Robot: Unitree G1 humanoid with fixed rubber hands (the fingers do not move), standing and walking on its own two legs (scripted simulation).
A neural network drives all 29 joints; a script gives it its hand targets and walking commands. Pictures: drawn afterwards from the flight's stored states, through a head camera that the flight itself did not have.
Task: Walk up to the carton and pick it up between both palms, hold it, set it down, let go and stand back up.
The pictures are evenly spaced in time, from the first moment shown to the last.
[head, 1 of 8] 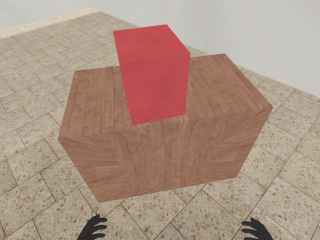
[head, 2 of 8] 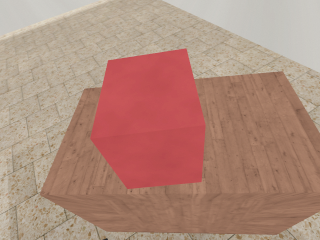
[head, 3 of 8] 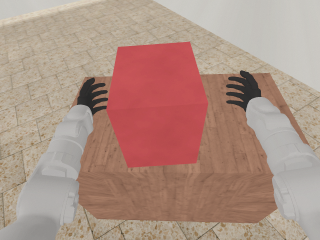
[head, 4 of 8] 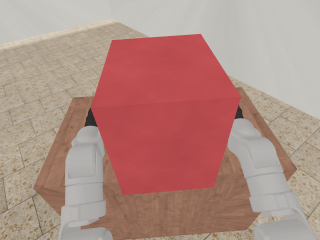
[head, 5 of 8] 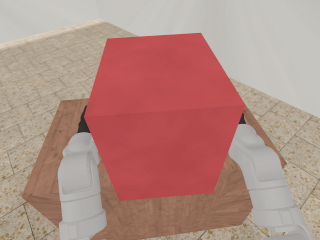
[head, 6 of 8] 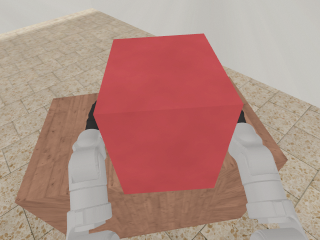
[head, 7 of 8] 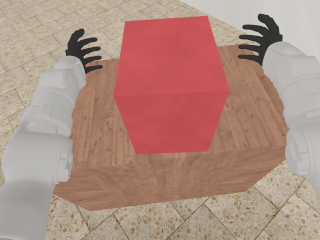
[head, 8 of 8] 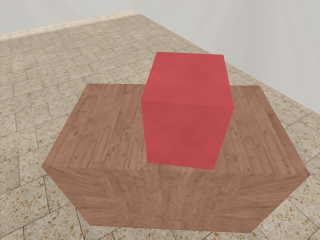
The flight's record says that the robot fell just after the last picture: no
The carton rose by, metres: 0.16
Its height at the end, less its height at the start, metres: +0.00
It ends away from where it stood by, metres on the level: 0.10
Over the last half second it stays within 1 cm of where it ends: yes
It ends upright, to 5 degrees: yes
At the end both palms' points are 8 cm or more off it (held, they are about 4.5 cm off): yes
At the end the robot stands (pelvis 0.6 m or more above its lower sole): yes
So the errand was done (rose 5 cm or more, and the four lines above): yes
